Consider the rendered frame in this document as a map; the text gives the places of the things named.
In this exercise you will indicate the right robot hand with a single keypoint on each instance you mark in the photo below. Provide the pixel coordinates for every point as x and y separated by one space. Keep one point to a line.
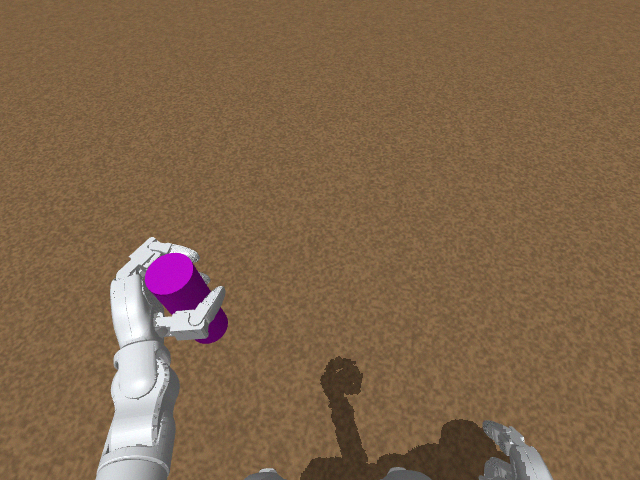
525 461

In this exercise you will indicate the left robot arm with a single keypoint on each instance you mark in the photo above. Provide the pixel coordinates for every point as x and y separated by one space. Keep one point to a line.
144 390

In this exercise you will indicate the can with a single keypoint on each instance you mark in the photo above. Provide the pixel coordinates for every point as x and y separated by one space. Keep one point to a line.
176 283

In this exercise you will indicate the left robot hand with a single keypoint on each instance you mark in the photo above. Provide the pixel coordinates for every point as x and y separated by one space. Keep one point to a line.
138 315

